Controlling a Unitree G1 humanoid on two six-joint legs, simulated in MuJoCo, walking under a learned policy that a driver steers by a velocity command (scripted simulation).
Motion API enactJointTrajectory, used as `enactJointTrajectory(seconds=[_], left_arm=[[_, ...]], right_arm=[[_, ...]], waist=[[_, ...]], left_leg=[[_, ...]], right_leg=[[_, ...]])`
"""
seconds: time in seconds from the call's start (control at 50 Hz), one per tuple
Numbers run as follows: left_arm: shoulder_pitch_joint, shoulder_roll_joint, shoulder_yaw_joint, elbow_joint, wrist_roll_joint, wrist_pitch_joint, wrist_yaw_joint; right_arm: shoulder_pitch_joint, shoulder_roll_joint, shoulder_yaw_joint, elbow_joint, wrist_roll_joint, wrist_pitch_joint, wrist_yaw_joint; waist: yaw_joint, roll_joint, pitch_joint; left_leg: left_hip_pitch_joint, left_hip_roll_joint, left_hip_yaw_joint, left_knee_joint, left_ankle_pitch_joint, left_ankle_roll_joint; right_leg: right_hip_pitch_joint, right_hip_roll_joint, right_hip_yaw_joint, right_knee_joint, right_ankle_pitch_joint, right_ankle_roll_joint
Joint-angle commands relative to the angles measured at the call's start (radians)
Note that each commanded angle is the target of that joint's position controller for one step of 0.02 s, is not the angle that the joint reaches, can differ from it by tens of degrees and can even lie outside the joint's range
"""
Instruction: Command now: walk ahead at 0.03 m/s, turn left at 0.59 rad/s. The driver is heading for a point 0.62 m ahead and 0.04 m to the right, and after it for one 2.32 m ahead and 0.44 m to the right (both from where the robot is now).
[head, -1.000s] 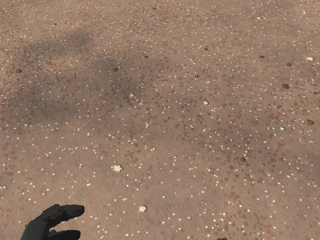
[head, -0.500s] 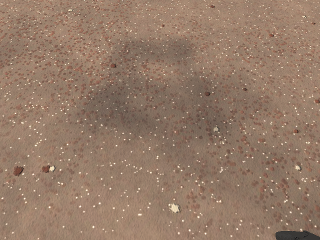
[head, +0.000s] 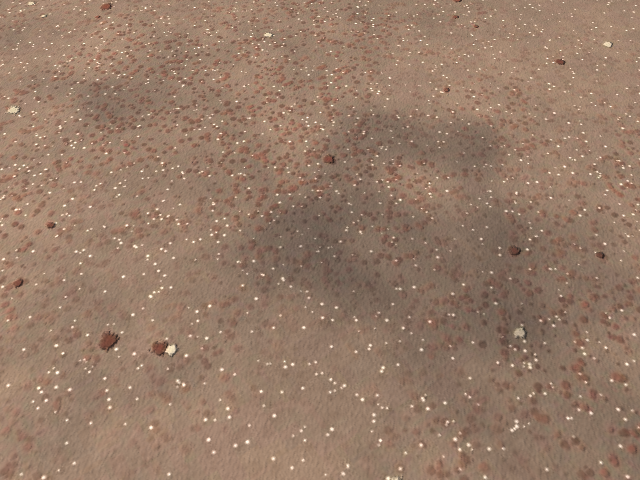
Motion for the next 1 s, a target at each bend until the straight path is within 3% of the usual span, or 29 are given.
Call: enactJointTrajectory(seconds=[0.02, 0.04, 0.06, 0.1, 0.14, 0.2, 0.26, 0.3, 0.34, 0.38, 0.4, 0.42, 0.44, 0.46, 0.48, 0.52, 0.58, 0.64, 0.78, 0.82, 0.84, 0.86, 0.88, 0.9, 0.92, 0.94, 0.96, 0.98, 1.0], left_arm=[[0.051, 0.259, 0.074, -0.046, 0.046, -0.002, 0.002], [0.035, 0.203, 0.065, -0.07, 0.044, -0.004, 0.004], [0.008, 0.153, 0.052, -0.082, 0.031, -0.003, 0.011], [0.004, 0.125, 0.043, -0.079, -0.006, -0.002, 0.021], [0.058, 0.127, 0.04, -0.065, -0.004, -0.003, 0.025], [0.12, 0.14, 0.045, -0.044, 0.0, -0.015, 0.016], [0.116, 0.173, 0.054, -0.033, -0.013, -0.024, 0.003], [0.138, 0.193, 0.06, -0.017, -0.023, -0.027, -0.009], [0.137, 0.201, 0.06, -0.006, -0.036, -0.023, -0.021], [0.141, 0.157, 0.043, 0.007, -0.034, -0.024, -0.029], [0.121, 0.094, 0.021, 0.002, -0.019, -0.031, -0.035], [0.105, 0.012, -0.006, -0.053, 0.006, -0.054, -0.044], [0.058, 0.097, 0.017, -0.077, -0.021, -0.071, -0.035], [0.04, 0.155, 0.036, -0.076, -0.04, -0.079, -0.035], [0.04, 0.148, 0.036, -0.065, -0.042, -0.081, -0.037], [0.044, 0.131, 0.036, -0.051, -0.015, -0.079, -0.041], [0.048, 0.081, 0.022, -0.035, -0.019, -0.065, -0.053], [-0.024, 0.045, 0.005, -0.056, -0.022, -0.056, -0.057], [-0.181, 0.049, -0.004, -0.132, -0.027, -0.058, -0.094], [-0.153, 0.074, 0.008, -0.141, -0.022, -0.056, -0.1], [-0.091, 0.103, 0.024, -0.133, -0.021, -0.05, -0.098], [0.046, 0.143, 0.048, -0.103, -0.023, -0.046, -0.091], [0.199, 0.2, 0.074, -0.074, -0.027, -0.038, -0.075], [0.268, 0.318, 0.098, -0.075, -0.025, -0.038, -0.066], [0.299, 0.245, 0.079, -0.08, -0.032, -0.04, -0.061], [0.255, 0.206, 0.065, -0.076, -0.021, -0.041, -0.057], [0.188, 0.189, 0.06, -0.086, -0.022, -0.042, -0.053], [0.122, 0.165, 0.052, -0.099, -0.019, -0.041, -0.051], [0.079, 0.143, 0.043, -0.115, -0.006, -0.043, -0.048]], right_arm=[[0.022, -0.082, -0.025, -0.105, 0.01, -0.015, 0.001], [0.037, -0.167, -0.048, -0.086, -0.011, -0.026, 0.004], [0.033, -0.184, -0.058, -0.066, 0.0, -0.022, 0.007], [0.036, -0.13, -0.046, -0.049, -0.008, -0.007, 0.007], [0.01, -0.076, -0.027, -0.06, -0.003, -0.018, 0.02], [-0.055, -0.039, -0.008, -0.074, -0.002, -0.047, 0.029], [-0.075, -0.015, 0.008, -0.071, -0.002, -0.072, 0.041], [-0.074, -0.029, 0.007, -0.063, 0.003, -0.083, 0.047], [-0.031, -0.037, 0.004, -0.046, 0.01, -0.091, 0.052], [0.09, -0.053, -0.009, 0.004, 0.014, -0.092, 0.045], [0.199, -0.083, -0.021, 0.025, 0.014, -0.091, 0.035], [0.282, -0.208, -0.045, 0.024, -0.005, -0.085, 0.023], [0.318, -0.22, -0.051, 0.037, -0.011, -0.095, 0.032], [0.275, -0.152, -0.029, 0.036, -0.008, -0.11, 0.038], [0.231, -0.108, -0.013, 0.033, -0.011, -0.121, 0.042], [0.161, -0.07, 0.002, 0.029, -0.011, -0.125, 0.044], [0.145, -0.072, -0.002, 0.042, -0.019, -0.133, 0.034], [0.163, -0.087, -0.005, 0.075, -0.021, -0.138, 0.027], [0.213, -0.124, -0.018, 0.149, -0.001, -0.133, 0.019], [0.204, -0.149, -0.025, 0.15, -0.004, -0.12, 0.011], [0.201, -0.166, -0.029, 0.148, -0.007, -0.11, 0.004], [0.189, -0.172, -0.028, 0.142, -0.008, -0.098, -0.003], [0.201, -0.164, -0.021, 0.127, -0.014, -0.099, -0.013], [0.326, -0.023, 0.027, 0.079, -0.042, -0.123, 0.006], [0.275, -0.067, 0.028, 0.09, -0.027, -0.164, 0.024], [0.15, -0.127, 0.009, 0.05, 0.02, -0.184, 0.036], [0.092, -0.119, 0.017, 0.028, 0.022, -0.197, 0.034], [0.07, -0.112, 0.015, 0.03, -0.001, -0.199, 0.026], [0.085, -0.118, 0.007, 0.031, -0.015, -0.189, 0.021]], waist=[[-0.018, -0.336, -0.09], [0.005, -0.257, -0.106], [0.004, -0.181, -0.095], [0.019, -0.17, -0.049], [0.047, -0.174, -0.025], [0.086, -0.183, -0.014], [0.084, -0.2, 0.0], [0.086, -0.205, 0.014], [0.051, -0.186, 0.017], [-0.014, -0.141, -0.022], [-0.07, -0.075, -0.083], [-0.076, 0.216, -0.154], [-0.112, 0.22, -0.119], [-0.091, 0.155, -0.025], [-0.067, 0.143, 0.022], [-0.025, 0.107, 0.061], [-0.007, 0.081, 0.042], [-0.027, 0.062, 0.055], [-0.054, 0.036, 0.097], [-0.023, 0.062, 0.041], [0.014, 0.084, -0.018], [0.091, 0.081, -0.1], [0.163, 0.038, -0.185], [0.085, -0.237, -0.335], [0.131, -0.185, -0.484], [0.146, -0.138, -0.315], [0.112, -0.059, -0.191], [0.067, -0.002, -0.105], [0.025, -0.024, -0.069]], left_leg=[[-0.201, -0.028, 0.064, 0.261, -0.422, -0.008], [-0.238, 0.058, 0.056, 0.474, -0.402, -0.047], [-0.255, 0.086, 0.065, 0.532, -0.308, -0.055], [-0.323, 0.113, 0.099, 0.591, -0.185, -0.081], [-0.325, 0.117, 0.145, 0.569, -0.148, -0.09], [-0.29, 0.14, 0.175, 0.391, -0.12, -0.089], [-0.123, 0.161, 0.231, 0.18, -0.124, -0.064], [-0.027, 0.153, 0.257, 0.084, -0.142, -0.046], [0.095, 0.142, 0.273, -0.057, -0.067, -0.015], [0.335, 0.125, 0.271, -0.151, -0.022, 0.016], [0.508, 0.217, 0.147, -0.176, -0.047, 0.043], [0.693, 0.469, -0.222, -0.235, -0.099, 0.153], [0.623, 0.552, -0.433, -0.333, -0.287, 0.276], [0.571, 0.519, -0.38, -0.356, -0.376, 0.267], [0.519, 0.468, -0.292, -0.372, -0.349, 0.241], [0.431, 0.405, -0.157, -0.407, -0.137, 0.205], [0.393, 0.368, 0.016, -0.437, 0.136, 0.182], [0.344, 0.345, 0.144, -0.449, 0.228, 0.156], [0.453, 0.409, 0.264, -0.424, 0.342, 0.115], [0.513, 0.41, 0.299, -0.305, 0.694, 0.089], [0.537, 0.402, 0.317, -0.191, 0.885, 0.074], [0.496, 0.377, 0.351, 0.004, 0.989, 0.049], [0.289, 0.347, 0.356, 0.26, 0.841, 0.014], [-0.173, 0.17, 0.327, 0.704, 0.006, -0.062], [-0.298, 0.092, 0.115, 0.841, -0.368, -0.055], [-0.39, 0.154, 0.087, 0.853, -0.294, -0.037], [-0.384, 0.2, 0.105, 0.772, -0.208, -0.024], [-0.34, 0.234, 0.119, 0.68, -0.162, -0.028], [-0.264, 0.26, 0.118, 0.625, -0.127, -0.035]], right_leg=[[0.22, -0.406, 0.408, -0.24, 0.35, -0.26], [0.215, -0.447, 0.435, -0.25, 0.26, -0.31], [0.212, -0.383, 0.338, -0.252, 0.087, -0.264], [0.24, -0.291, 0.243, -0.279, -0.156, -0.199], [0.241, -0.256, 0.186, -0.32, -0.212, -0.198], [0.275, -0.257, 0.15, -0.35, -0.205, -0.212], [0.201, -0.256, 0.091, -0.36, -0.134, -0.214], [0.158, -0.265, 0.081, -0.351, -0.126, -0.224], [0.113, -0.273, 0.08, -0.318, -0.14, -0.223], [0.006, -0.242, 0.045, -0.215, -0.114, -0.185], [-0.092, -0.182, -0.028, -0.036, -0.107, -0.129], [-0.35, -0.062, -0.163, 0.337, -0.252, -0.044], [-0.507, -0.048, -0.084, 0.544, -0.353, -0.036], [-0.568, -0.102, -0.046, 0.621, -0.28, -0.055], [-0.572, -0.126, -0.043, 0.62, -0.18, -0.068], [-0.521, -0.155, -0.039, 0.551, -0.051, -0.058], [-0.467, -0.149, -0.062, 0.47, 0.093, -0.027], [-0.397, -0.122, -0.068, 0.287, 0.228, -0.015], [-0.326, -0.069, -0.097, 0.045, 0.276, -0.092], [-0.24, -0.016, -0.152, 0.044, 0.178, -0.128], [-0.153, 0.021, -0.181, 0.055, 0.123, -0.149], [0.034, 0.063, -0.204, 0.03, 0.127, -0.178], [0.331, 0.019, -0.098, 0.025, 0.151, -0.22], [0.761, -0.28, 0.449, 0.004, 0.024, -0.423], [0.838, -0.359, 0.779, -0.186, -0.124, -0.472], [0.727, -0.324, 0.627, -0.226, -0.135, -0.4], [0.554, -0.283, 0.501, -0.241, -0.077, -0.362], [0.39, -0.242, 0.405, -0.257, 0.024, -0.338], [0.268, -0.207, 0.338, -0.283, 0.111, -0.33]])
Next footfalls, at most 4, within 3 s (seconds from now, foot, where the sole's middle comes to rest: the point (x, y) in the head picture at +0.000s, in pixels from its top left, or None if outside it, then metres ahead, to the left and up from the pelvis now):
0.40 left None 0.10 0.14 -0.77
0.88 right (364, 479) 0.47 -0.05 -0.77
1.32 left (288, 365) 0.73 0.11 -0.77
1.76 right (385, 434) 0.56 -0.10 -0.77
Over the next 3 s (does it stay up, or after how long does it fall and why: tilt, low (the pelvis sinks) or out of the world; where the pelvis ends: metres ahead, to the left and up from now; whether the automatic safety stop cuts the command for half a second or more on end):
stays up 0.62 0.02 0.00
